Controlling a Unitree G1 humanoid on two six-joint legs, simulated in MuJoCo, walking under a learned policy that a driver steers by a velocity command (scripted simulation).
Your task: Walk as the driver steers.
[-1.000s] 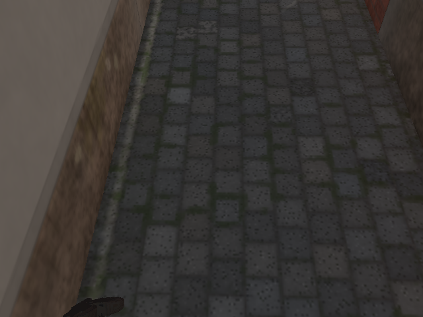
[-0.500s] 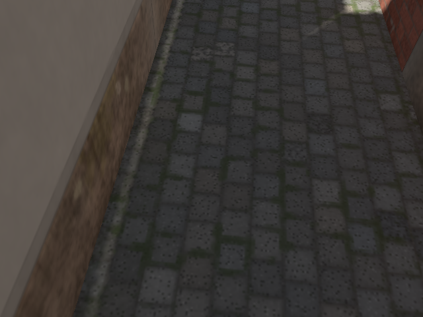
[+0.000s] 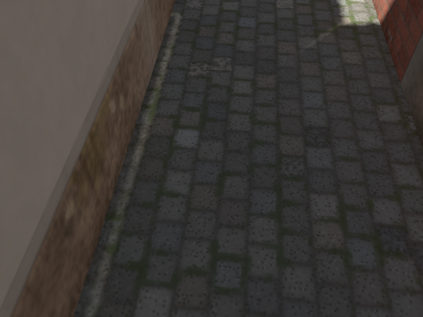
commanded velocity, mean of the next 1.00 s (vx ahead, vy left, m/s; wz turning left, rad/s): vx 0.16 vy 0.00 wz -0.07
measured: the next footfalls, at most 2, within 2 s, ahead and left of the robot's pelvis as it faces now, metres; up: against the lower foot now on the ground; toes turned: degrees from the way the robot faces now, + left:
left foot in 0.74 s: +0.15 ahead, +0.14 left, +0.00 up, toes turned +4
right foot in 1.22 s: +0.39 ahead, -0.13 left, +0.00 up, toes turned -15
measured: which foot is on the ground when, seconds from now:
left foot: down 0.00-0.48, up 0.50-0.72, down 0.74-1.00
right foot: down 0.00-0.74, up 0.76-1.00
